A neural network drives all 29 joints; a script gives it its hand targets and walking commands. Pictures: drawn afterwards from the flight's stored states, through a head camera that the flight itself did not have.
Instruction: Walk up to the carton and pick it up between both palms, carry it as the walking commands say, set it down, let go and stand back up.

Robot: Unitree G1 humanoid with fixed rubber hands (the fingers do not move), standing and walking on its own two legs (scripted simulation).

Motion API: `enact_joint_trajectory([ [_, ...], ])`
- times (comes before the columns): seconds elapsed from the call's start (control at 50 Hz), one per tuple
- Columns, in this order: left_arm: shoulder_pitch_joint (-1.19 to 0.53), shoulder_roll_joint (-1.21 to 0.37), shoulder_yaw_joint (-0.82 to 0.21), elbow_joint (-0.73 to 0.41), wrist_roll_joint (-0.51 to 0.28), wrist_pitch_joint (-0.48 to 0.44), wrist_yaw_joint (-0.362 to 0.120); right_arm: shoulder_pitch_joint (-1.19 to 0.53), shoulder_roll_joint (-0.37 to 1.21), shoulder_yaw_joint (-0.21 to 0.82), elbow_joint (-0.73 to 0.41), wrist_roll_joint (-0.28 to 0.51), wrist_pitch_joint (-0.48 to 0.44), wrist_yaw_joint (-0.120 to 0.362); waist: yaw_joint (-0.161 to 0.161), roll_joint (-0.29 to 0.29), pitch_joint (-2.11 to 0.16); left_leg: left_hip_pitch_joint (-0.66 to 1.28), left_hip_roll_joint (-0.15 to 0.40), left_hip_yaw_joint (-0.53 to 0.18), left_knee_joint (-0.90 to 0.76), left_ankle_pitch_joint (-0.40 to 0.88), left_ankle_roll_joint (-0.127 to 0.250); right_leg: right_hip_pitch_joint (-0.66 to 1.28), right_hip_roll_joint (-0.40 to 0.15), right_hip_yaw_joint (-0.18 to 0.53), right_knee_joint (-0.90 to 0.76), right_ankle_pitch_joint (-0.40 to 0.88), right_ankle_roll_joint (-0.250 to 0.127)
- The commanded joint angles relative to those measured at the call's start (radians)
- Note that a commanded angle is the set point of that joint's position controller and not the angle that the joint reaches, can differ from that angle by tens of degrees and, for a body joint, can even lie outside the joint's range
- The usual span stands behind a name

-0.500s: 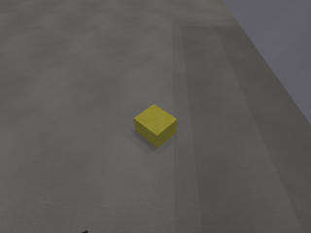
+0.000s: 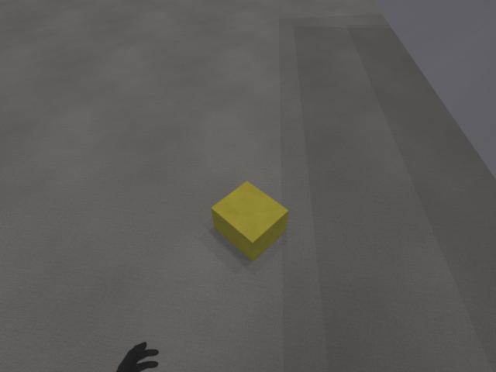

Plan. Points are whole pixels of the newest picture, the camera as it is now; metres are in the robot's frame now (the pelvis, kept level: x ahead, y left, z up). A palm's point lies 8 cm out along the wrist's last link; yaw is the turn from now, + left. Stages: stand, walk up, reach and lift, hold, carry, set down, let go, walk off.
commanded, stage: walk up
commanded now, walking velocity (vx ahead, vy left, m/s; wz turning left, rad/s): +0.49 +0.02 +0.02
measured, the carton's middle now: (249, 219) +0.89 +0.02 -0.66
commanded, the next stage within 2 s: none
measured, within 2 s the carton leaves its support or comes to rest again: neither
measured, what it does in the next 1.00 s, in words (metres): walks ahead: left foot, then right foot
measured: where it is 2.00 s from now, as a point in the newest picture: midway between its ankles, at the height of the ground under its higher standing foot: (249, 326)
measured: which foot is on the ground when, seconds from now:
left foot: up 0.00-0.24, down 0.26-0.60, up 0.62-0.84, down 0.86-1.00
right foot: down 0.00-0.24, up 0.26-0.58, down 0.60-0.86, up 0.88-1.00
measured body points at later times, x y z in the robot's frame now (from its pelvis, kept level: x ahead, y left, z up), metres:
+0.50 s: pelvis +0.19 +0.04 +0.01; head +0.20 +0.06 +0.46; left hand +0.32 +0.27 -0.11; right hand +0.19 -0.21 -0.11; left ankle +0.11 +0.13 -0.71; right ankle +0.22 -0.12 -0.67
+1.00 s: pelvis +0.37 +0.05 +0.01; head +0.38 +0.07 +0.46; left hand +0.43 +0.29 -0.13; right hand +0.44 -0.20 -0.10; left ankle +0.34 +0.14 -0.71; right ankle +0.32 -0.10 -0.66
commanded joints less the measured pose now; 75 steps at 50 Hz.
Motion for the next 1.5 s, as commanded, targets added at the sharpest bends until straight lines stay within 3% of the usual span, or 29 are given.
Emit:
enact_joint_trajectory([
  [0.0, 0.438, 0.312, 0.083, 0.085, 0.042, -0.043, 0.041, -0.185, -0.128, -0.063, -0.119, -0.004, -0.032, 0.017, 0.157, -0.239, -0.172, -0.628, -0.011, -0.079, 0.549, -0.045, 0.003, 0.729, -0.418, 0.664, -0.409, -0.213, -0.235],
  [0.04, 0.261, 0.224, 0.072, 0.036, 0.042, -0.039, 0.041, -0.218, -0.12, -0.061, -0.1, -0.025, -0.027, 0.03, 0.086, -0.08, -0.01, -0.603, 0.065, -0.063, 0.489, 0.071, -0.006, 0.479, -0.371, 0.513, -0.463, -0.458, -0.22],
  [0.16, 0.039, 0.218, 0.076, -0.042, 0.04, -0.026, 0.027, -0.115, -0.083, -0.027, -0.038, -0.017, 0.002, 0.055, -0.071, -0.25, 0.124, -0.152, 0.08, 0.036, -0.04, 0.124, -0.027, 0.008, -0.24, 0.183, -0.478, -0.485, -0.104],
  [0.2, -0.019, 0.18, 0.081, -0.052, 0.032, -0.023, 0.026, 0.056, -0.074, -0.028, 0.053, -0.021, -0.013, 0.038, -0.15, -0.086, 0.049, 0.056, 0.014, 0.111, -0.242, 0.301, -0.027, -0.006, -0.145, 0.094, -0.258, -0.441, -0.079],
  [0.22, -0.038, 0.137, 0.072, -0.077, 0.029, -0.022, 0.025, 0.164, -0.118, -0.042, 0.084, -0.03, -0.024, 0.021, -0.176, 0.07, 0.007, 0.171, 0.087, -0.018, -0.34, 0.234, -0.002, -0.086, -0.101, 0.036, 0.007, -0.373, -0.054],
  [0.24, -0.075, 0.058, 0.046, -0.135, 0.038, -0.026, 0.017, 0.234, -0.232, -0.075, 0.098, -0.043, -0.028, 0.014, -0.208, 0.366, 0.021, 0.246, 0.328, -0.49, -0.56, -0.059, 0.054, -0.322, 0.035, -0.055, 0.383, -0.407, -0.003],
  [0.28, -0.107, 0.074, 0.053, -0.146, 0.048, -0.028, 0.013, 0.151, -0.235, -0.067, 0.06, -0.042, -0.025, 0.0, -0.146, 0.231, 0.124, 0.164, 0.387, -0.686, -0.605, -0.061, 0.125, -0.372, -0.018, 0.075, 0.486, -0.308, -0.02],
  [0.38, -0.068, 0.052, 0.019, -0.098, 0.039, -0.021, 0.003, 0.057, -0.158, -0.05, 0.035, -0.037, -0.051, -0.008, -0.081, 0.227, 0.006, 0.208, 0.267, -0.291, -0.429, 0.806, 0.127, -0.244, -0.015, -0.031, 0.389, -0.231, 0.023],
  [0.48, -0.146, 0.054, 0.006, -0.09, 0.02, -0.024, -0.007, 0.049, -0.17, -0.06, 0.04, -0.037, -0.031, -0.011, -0.102, 0.27, 0.074, 0.184, 0.234, -0.191, -0.415, 0.852, 0.129, -0.154, 0.011, -0.112, 0.082, -0.182, 0.016],
  [0.56, 0.156, 0.1, 0.03, 0.03, 0.019, -0.04, 0.014, -0.051, -0.194, -0.069, 0.024, -0.016, -0.035, -0.01, 0.053, 0.226, -0.148, -0.046, 0.144, -0.072, -0.071, 0.992, 0.061, 0.425, 0.043, -0.114, -0.166, -0.034, -0.034],
  [0.58, 0.318, 0.189, 0.063, 0.091, 0.038, -0.051, 0.023, -0.103, -0.155, -0.059, -0.017, -0.006, -0.042, -0.006, 0.141, 0.039, -0.264, -0.263, 0.113, -0.018, 0.165, 0.786, 0.019, 0.729, -0.113, 0.074, -0.165, -0.032, -0.096],
  [0.6, 0.449, 0.287, 0.086, 0.123, 0.047, -0.047, 0.039, -0.156, -0.097, -0.05, -0.091, 0.001, -0.049, 0.002, 0.177, -0.291, -0.267, -0.539, 0.005, 0.049, 0.446, 0.152, -0.025, 0.88, -0.39, 0.451, -0.262, 0.135, -0.19],
  [0.62, 0.491, 0.32, 0.082, 0.133, 0.034, -0.042, 0.04, -0.222, -0.122, -0.056, -0.106, -0.004, -0.038, 0.009, 0.167, -0.235, -0.203, -0.631, -0.005, -0.05, 0.487, -0.087, -0.006, 0.822, -0.433, 0.607, -0.332, 0.178, -0.249],
  [0.66, 0.324, 0.233, 0.072, 0.081, 0.036, -0.041, 0.045, -0.259, -0.119, -0.061, -0.096, -0.007, -0.025, 0.014, 0.113, -0.148, -0.028, -0.643, 0.062, -0.028, 0.483, -0.001, -0.024, 0.611, -0.4, 0.47, -0.349, 0.183, -0.269],
  [0.82, 0.108, 0.172, 0.078, 0.006, 0.019, -0.016, 0.042, -0.067, -0.075, -0.024, 0.044, -0.011, -0.017, 0.021, -0.072, -0.124, 0.007, -0.001, 0.016, 0.118, -0.31, 0.361, -0.039, 0.214, -0.141, 0.048, -0.178, 0.086, -0.084],
  [0.86, 0.081, 0.064, 0.043, -0.049, 0.018, -0.021, 0.043, 0.068, -0.261, -0.077, 0.07, -0.032, -0.028, -0.002, -0.117, 0.35, -0.049, 0.258, 0.372, -0.403, -0.458, 0.66, 0.071, -0.119, 0.045, -0.09, 0.343, -0.391, 0.005],
  [0.9, 0.01, 0.091, 0.057, -0.058, 0.028, -0.005, 0.054, 0.08, -0.234, -0.064, 0.079, -0.027, -0.024, -0.01, -0.096, 0.215, 0.037, 0.201, 0.419, -0.482, -0.42, 0.861, 0.204, -0.191, -0.001, -0.005, 0.477, -0.452, 0.005],
  [1.0, 0.046, 0.045, 0.022, -0.028, 0.028, 0.002, 0.029, 0.008, -0.165, -0.052, 0.067, -0.024, -0.024, -0.023, -0.076, 0.232, -0.06, 0.267, 0.28, -0.205, -0.314, 1.185, 0.134, -0.122, 0.01, -0.071, 0.287, -0.332, 0.012],
  [1.1, 0.032, 0.031, 0.012, -0.012, 0.012, 0.004, 0.025, -0.078, -0.158, -0.056, 0.057, -0.034, 0.001, -0.02, -0.037, 0.3, 0.028, 0.034, 0.225, -0.126, -0.345, 0.848, 0.117, 0.12, 0.036, -0.146, -0.035, -0.241, 0.009],
  [1.14, 0.151, 0.088, 0.038, 0.036, 0.017, -0.009, 0.036, -0.105, -0.173, -0.06, 0.033, -0.022, -0.003, -0.022, 0.029, 0.193, -0.118, -0.074, 0.167, -0.05, -0.16, 0.843, 0.063, 0.4, 0.02, -0.11, -0.18, -0.042, -0.031],
  [1.16, 0.275, 0.142, 0.057, 0.072, 0.025, -0.023, 0.041, -0.14, -0.139, -0.052, 0.003, -0.017, -0.014, -0.019, 0.079, 0.124, -0.193, -0.214, 0.115, -0.001, 0.007, 0.759, 0.028, 0.624, -0.074, -0.009, -0.154, 0.116, -0.074],
  [1.2, 0.415, 0.27, 0.079, 0.12, 0.028, -0.021, 0.058, -0.243, -0.124, -0.051, -0.076, -0.006, -0.015, -0.003, 0.135, -0.248, -0.197, -0.54, -0.003, 0.062, 0.391, -0.067, -0.034, 0.751, -0.439, 0.434, -0.267, 0.579, -0.287],
  [1.22, 0.362, 0.249, 0.073, 0.107, 0.033, -0.017, 0.057, -0.261, -0.125, -0.053, -0.073, -0.017, 0.0, 0.0, 0.103, -0.137, -0.084, -0.543, 0.043, 0.013, 0.423, -0.137, -0.032, 0.617, -0.436, 0.416, -0.278, 0.463, -0.3],
  [1.28, 0.152, 0.188, 0.079, 0.04, 0.035, 0.005, 0.054, -0.243, -0.097, -0.036, -0.046, -0.015, 0.023, 0.022, 0.019, -0.168, 0.099, -0.38, 0.073, 0.036, 0.12, -0.038, -0.037, 0.318, -0.311, 0.28, -0.432, -0.112, -0.184],
  [1.36, 0.056, 0.157, 0.073, 0.032, 0.024, 0.009, 0.05, -0.038, -0.056, -0.011, 0.041, -0.005, -0.002, 0.017, -0.108, -0.138, 0.025, 0.033, 0.012, 0.125, -0.342, 0.252, -0.041, 0.225, -0.147, 0.062, -0.198, 0.061, -0.093],
  [1.38, 0.021, 0.119, 0.069, 0.002, 0.015, 0.009, 0.052, -0.001, -0.098, -0.025, 0.036, -0.027, -0.006, 0.002, -0.105, -0.028, -0.051, 0.132, 0.09, 0.017, -0.378, 0.411, -0.018, 0.157, -0.066, -0.024, -0.024, 0.063, -0.049],
  [1.4, 0.076, 0.025, 0.044, -0.01, 0.012, 0.016, 0.062, -0.064, -0.181, -0.034, 0.001, -0.022, -0.01, -0.018, -0.04, 0.214, -0.009, 0.059, 0.299, -0.208, -0.337, 1.241, 0.018, 0.109, 0.022, -0.062, 0.082, -0.132, 0.012],
  [1.42, 0.073, 0.069, 0.047, -0.01, 0.004, 0.032, 0.071, -0.077, -0.205, -0.042, 0.01, -0.014, -0.006, -0.018, -0.035, 0.25, -0.033, 0.102, 0.323, -0.227, -0.293, 1.59, 0.101, 0.082, 0.038, -0.047, 0.115, -0.347, 0.005],
  [1.48, 0.074, 0.044, 0.034, -0.002, 0.012, 0.039, 0.06, -0.074, -0.139, -0.035, 0.027, -0.01, 0.01, -0.037, -0.039, 0.213, -0.06, 0.21, 0.292, -0.154, -0.267, 1.577, 0.123, 0.048, 0.037, -0.039, 0.141, -0.356, -0.006],
])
